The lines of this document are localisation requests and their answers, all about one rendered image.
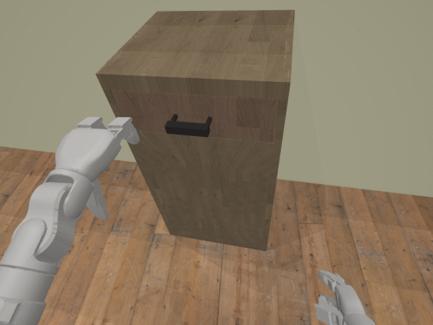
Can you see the cabinet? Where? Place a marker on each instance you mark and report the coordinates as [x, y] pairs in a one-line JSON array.
[[209, 188]]

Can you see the robot right hand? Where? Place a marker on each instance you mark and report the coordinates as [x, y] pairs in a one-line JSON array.
[[331, 310]]

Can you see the drawer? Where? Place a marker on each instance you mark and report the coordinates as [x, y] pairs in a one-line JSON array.
[[248, 118]]

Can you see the robot left hand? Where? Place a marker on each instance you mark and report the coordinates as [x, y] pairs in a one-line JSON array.
[[90, 149]]

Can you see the handle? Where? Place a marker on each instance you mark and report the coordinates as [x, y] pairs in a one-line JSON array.
[[186, 128]]

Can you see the left robot forearm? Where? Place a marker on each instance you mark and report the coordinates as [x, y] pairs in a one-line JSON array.
[[38, 245]]

